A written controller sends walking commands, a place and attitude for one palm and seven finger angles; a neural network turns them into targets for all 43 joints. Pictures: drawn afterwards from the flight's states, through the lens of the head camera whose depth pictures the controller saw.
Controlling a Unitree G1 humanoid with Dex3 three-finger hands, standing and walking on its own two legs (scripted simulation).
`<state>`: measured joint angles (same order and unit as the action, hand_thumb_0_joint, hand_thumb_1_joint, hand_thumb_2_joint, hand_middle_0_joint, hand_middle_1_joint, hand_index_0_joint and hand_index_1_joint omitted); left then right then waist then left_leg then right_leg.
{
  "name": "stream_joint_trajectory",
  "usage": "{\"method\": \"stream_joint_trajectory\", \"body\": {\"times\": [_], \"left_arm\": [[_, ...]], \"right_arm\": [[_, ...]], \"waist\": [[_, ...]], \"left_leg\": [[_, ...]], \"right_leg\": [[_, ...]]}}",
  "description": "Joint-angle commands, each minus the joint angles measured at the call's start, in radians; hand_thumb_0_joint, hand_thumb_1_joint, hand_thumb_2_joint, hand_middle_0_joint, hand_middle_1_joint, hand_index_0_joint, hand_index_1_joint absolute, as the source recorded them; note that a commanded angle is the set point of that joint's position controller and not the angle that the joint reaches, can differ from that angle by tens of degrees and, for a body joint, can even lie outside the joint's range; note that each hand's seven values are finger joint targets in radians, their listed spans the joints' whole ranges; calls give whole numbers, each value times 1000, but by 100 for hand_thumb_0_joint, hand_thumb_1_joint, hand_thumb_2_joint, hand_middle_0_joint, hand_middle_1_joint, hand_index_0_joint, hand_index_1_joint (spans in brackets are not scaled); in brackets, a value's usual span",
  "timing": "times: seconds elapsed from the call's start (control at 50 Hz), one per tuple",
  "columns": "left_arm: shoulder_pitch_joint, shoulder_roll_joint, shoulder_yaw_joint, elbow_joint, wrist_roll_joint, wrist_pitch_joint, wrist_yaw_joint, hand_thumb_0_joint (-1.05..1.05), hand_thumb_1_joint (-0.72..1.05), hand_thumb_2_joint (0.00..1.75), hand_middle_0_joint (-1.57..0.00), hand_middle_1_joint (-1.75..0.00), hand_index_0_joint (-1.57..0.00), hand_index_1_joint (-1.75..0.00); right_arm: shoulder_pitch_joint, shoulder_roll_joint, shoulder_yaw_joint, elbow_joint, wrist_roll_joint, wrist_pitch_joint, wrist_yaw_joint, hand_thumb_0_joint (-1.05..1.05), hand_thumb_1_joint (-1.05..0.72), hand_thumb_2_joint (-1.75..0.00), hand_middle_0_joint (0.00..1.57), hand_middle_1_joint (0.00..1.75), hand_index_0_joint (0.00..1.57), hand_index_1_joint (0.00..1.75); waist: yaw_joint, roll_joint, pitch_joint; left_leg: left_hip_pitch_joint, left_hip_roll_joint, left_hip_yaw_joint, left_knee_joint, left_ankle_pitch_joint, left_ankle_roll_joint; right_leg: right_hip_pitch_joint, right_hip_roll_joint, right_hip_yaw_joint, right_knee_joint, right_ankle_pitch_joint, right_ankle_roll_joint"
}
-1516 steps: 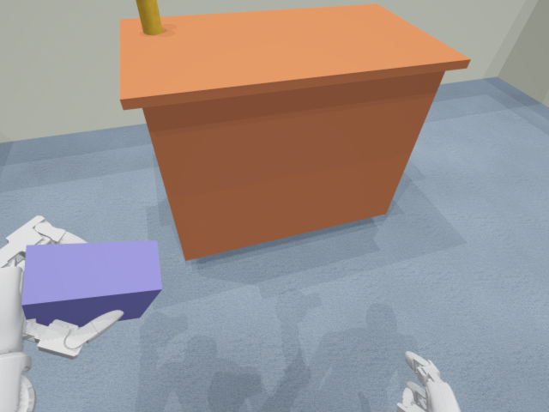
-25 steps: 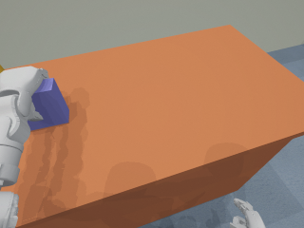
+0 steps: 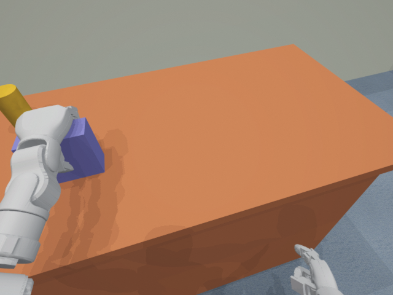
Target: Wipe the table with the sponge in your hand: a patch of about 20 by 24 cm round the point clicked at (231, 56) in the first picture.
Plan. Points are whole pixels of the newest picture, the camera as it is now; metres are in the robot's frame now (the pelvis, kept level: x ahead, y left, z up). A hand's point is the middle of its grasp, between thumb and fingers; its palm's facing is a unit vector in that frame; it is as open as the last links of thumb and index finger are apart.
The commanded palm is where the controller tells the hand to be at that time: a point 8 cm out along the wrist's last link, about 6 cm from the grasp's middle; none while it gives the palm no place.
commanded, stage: wipe back along the first lane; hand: left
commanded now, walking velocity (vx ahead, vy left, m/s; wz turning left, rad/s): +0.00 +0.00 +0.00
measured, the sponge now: (68, 158) +0.33 +0.33 +0.10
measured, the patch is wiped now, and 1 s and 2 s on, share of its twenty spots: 1.00 1.00 1.00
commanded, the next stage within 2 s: lift the sponge slowly off the table in 0.96 s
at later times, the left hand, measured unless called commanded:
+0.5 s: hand (58, 158) +0.30 +0.31 +0.14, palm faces +0.04 -0.01 -1.00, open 9.9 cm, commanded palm +0.26 +0.30 +0.18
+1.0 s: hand (55, 174) +0.26 +0.29 +0.15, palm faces +0.11 -0.04 -0.99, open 9.9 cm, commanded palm +0.21 +0.27 +0.18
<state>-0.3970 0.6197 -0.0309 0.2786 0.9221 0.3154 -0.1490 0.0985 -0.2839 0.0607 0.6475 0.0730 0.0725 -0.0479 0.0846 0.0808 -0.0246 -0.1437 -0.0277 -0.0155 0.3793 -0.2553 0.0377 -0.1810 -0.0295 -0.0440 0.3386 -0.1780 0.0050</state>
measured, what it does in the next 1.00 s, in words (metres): stands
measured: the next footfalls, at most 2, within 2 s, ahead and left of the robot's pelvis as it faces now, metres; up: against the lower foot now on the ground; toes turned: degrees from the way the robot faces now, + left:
none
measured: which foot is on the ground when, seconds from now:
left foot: down 0.00-1.00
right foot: down 0.00-1.00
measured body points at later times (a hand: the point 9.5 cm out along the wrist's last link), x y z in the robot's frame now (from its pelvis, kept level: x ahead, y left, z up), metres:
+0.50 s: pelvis +0.01 -0.02 +0.00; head +0.01 -0.06 +0.44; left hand +0.29 +0.30 +0.20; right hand +0.21 -0.25 -0.11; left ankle -0.04 +0.09 -0.75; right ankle +0.00 -0.14 -0.75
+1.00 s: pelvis +0.01 -0.01 -0.01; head +0.00 -0.04 +0.44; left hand +0.25 +0.29 +0.20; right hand +0.24 -0.21 -0.09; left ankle -0.04 +0.09 -0.75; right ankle +0.00 -0.14 -0.75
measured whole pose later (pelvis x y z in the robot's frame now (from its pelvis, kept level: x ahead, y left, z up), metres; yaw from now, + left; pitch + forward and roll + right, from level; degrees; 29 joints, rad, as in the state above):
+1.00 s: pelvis +0.01 -0.01 -0.01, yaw -1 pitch +0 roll -1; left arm 0.05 0.60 0.02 -0.28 0.87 0.48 -0.11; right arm 0.07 -0.29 0.07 0.59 0.07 0.09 -0.03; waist 0.11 0.11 -0.05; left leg -0.16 -0.01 0.00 0.47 -0.32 0.03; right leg -0.21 -0.01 -0.03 0.43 -0.24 0.01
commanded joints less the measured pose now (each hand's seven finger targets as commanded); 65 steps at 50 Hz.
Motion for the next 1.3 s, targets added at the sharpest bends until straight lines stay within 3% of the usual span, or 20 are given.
{"method": "stream_joint_trajectory", "body": {"times": [0.0, 0.06, 0.1, 0.14, 0.22, 0.26, 0.3, 0.64, 0.66, 0.72, 0.76, 0.86, 0.98, 1.02, 1.08, 1.12, 1.18, 1.22, 1.26, 1.28], "left_arm": [[-234, 249, 114, -88, 13, 8, -7, 0, 10, 130, -120, -160, -120, -160], [-155, 262, 148, -154, -6, -3, -20, 0, 10, 130, -120, -160, -120, -160], [-88, 227, 127, -157, -12, 0, -24, 0, 10, 130, -120, -160, -120, -160], [-3, 243, 158, -183, -31, -1, -25, 0, 10, 130, -120, -160, -120, -160], [48, 213, 144, -206, -52, 20, -25, 0, 10, 130, -120, -160, -120, -160], [65, 215, 152, -266, -61, 23, -26, 0, 10, 130, -120, -160, -120, -160], [134, 201, 153, -261, -68, 32, -21, 0, 10, 130, -120, -160, -120, -160], [312, 178, 167, -453, -102, 95, -4, 0, 10, 130, -120, -160, -120, -160], [301, 150, 146, -498, -105, 101, -6, 0, 10, 130, -120, -160, -120, -160], [323, 160, 156, -472, -110, 121, 2, 0, 10, 130, -120, -160, -120, -160], [308, 146, 144, -543, -109, 128, 3, 0, 10, 130, -120, -160, -120, -160], [344, 92, 94, -594, -101, 163, 3, 0, 10, 130, -120, -160, -120, -160], [433, 60, 73, -693, -106, 191, 7, 0, 10, 130, -120, -160, -120, -160], [496, 51, 82, -679, -112, 198, 11, 0, 10, 130, -120, -160, -120, -160], [414, 89, 101, -762, -101, 202, 24, 0, 10, 130, -120, -160, -120, -160], [462, 92, 114, -722, -100, 211, 28, 0, 10, 130, -120, -160, -120, -160], [390, 130, 134, -787, -87, 214, 34, 0, 10, 130, -120, -160, -120, -160], [437, 109, 122, -758, -95, 219, 30, 0, 10, 130, -120, -160, -120, -160], [367, 127, 130, -834, -89, 215, 31, 0, 10, 130, -120, -160, -120, -160], [327, 135, 121, -813, -81, 215, 35, 0, 10, 130, -120, -160, -120, -160]], "right_arm": [[-116, -141, -51, -144, -6, -42, -14, 0, -90, -90, 20, 30, 20, 30], [-144, -137, -48, -173, -4, -39, -7, 0, -90, -90, 20, 30, 20, 30], [-124, -139, -54, -170, -8, -34, -3, 0, -90, -90, 20, 30, 20, 30], [-124, -144, -58, -177, -9, -28, 0, 0, -90, -90, 20, 30, 20, 30], [-122, -147, -60, -179, -6, -26, -1, 0, -90, -90, 20, 30, 20, 30], [-157, -140, -54, -201, -2, -32, -1, 0, -90, -90, 20, 30, 20, 30], [-121, -143, -63, -190, -5, -31, -2, 0, -90, -90, 20, 30, 20, 30], [-162, -129, -51, -211, -8, -38, 0, 0, -90, -90, 20, 30, 20, 30], [-206, -115, -39, -233, -2, -45, 3, 0, -90, -90, 20, 30, 20, 30], [-173, -126, -45, -213, -7, -34, 0, 0, -90, -90, 20, 30, 20, 30], [-226, -110, -34, -238, 1, -43, 2, 0, -90, -90, 20, 30, 20, 30], [-247, -104, -26, -243, 2, -43, 7, 0, -90, -90, 20, 30, 20, 30], [-224, -104, -29, -249, -5, -42, 18, 0, -90, -90, 20, 30, 20, 30], [-227, -104, -31, -235, -6, -36, 21, 0, -90, -90, 20, 30, 20, 30], [-231, -102, -27, -250, -10, -43, 18, 0, -90, -90, 20, 30, 20, 30], [-228, -103, -28, -231, -12, -37, 14, 0, -90, -90, 20, 30, 20, 30], [-232, -99, -24, -242, -15, -46, 10, 0, -90, -90, 20, 30, 20, 30], [-235, -97, -24, -230, -13, -40, 9, 0, -90, -90, 20, 30, 20, 30], [-284, -85, -13, -256, -7, -51, 6, 0, -90, -90, 20, 30, 20, 30], [-241, -91, -16, -243, -18, -56, 2, 0, -90, -90, 20, 30, 20, 30]], "waist": [[0, -46, -211], [15, -27, -235], [10, -52, -219], [19, -65, -207], [12, -73, -164], [19, -55, -190], [17, -95, -187], [36, -96, -162], [37, -68, -164], [36, -110, -141], [40, -70, -156], [40, -68, -146], [51, -78, -160], [53, -102, -124], [57, -73, -171], [58, -87, -140], [60, -67, -171], [59, -56, -134], [58, -28, -158], [59, -29, -165]], "left_leg": [[7, 9, -12, -35, 349, -2], [5, 7, -13, -20, 374, 3], [-3, 8, -5, -6, 388, 3], [-14, 5, -3, 4, 380, 6], [-36, 5, 4, 14, 342, 6], [-31, 3, -1, 15, 351, 8], [-37, 1, 5, 33, 361, 9], [-46, 10, 0, 47, 355, 4], [-40, 10, -2, 45, 351, 5], [-52, 14, -1, 41, 331, 1], [-41, 13, -6, 37, 332, 2], [-40, 22, -13, 27, 326, -1], [-42, 26, -13, 34, 351, 3], [-56, 30, -17, 29, 339, -1], [-39, 28, -19, 35, 365, 1], [-43, 29, -19, 33, 370, -3], [-30, 26, -18, 38, 384, 0], [-31, 28, -16, 31, 367, -3], [-17, 28, -25, 25, 354, -1], [-21, 25, -20, 29, 367, 0]], "right_leg": [[134, 40, -2, 7, 179, -92], [160, 40, 14, 20, 228, -95], [154, 37, 0, 31, 252, -86], [158, 37, 3, 39, 267, -81], [128, 38, 6, 41, 250, -74], [141, 40, 23, 47, 261, -79], [142, 36, 10, 60, 290, -69], [122, 40, 7, 83, 276, -59], [114, 47, 26, 78, 265, -66], [106, 44, 7, 78, 240, -57], [107, 51, 28, 77, 227, -67], [97, 56, 20, 79, 204, -69], [111, 48, 2, 96, 217, -63], [103, 52, 0, 93, 216, -61], [119, 51, 7, 103, 223, -68], [113, 54, 9, 99, 231, -67], [125, 52, 15, 104, 232, -71], [111, 54, 15, 94, 219, -68], [117, 67, 43, 93, 200, -78], [118, 54, 18, 98, 197, -75]]}}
